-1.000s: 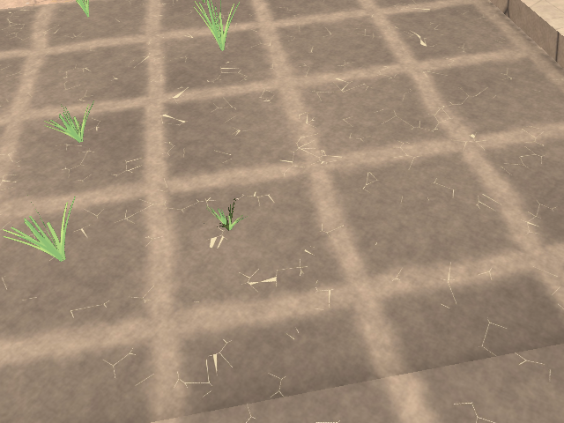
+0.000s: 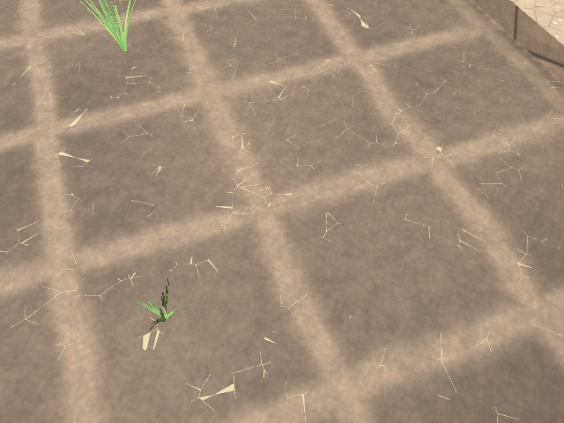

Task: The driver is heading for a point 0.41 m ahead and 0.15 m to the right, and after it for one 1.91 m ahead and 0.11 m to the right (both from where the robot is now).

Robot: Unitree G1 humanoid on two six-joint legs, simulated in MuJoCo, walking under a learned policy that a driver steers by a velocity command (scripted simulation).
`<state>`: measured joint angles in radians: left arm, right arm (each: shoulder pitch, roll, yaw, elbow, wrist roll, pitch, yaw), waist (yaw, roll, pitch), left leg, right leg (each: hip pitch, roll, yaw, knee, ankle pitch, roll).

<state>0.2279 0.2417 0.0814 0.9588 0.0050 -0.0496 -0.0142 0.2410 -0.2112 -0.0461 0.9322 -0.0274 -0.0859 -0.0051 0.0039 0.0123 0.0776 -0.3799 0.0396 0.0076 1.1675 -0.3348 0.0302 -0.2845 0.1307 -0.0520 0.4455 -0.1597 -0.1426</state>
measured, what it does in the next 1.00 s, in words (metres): goes down, turning right: left foot 0.06 m lower, then right foot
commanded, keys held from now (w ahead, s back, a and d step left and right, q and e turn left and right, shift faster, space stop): w+e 0.78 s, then e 0.08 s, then q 0.14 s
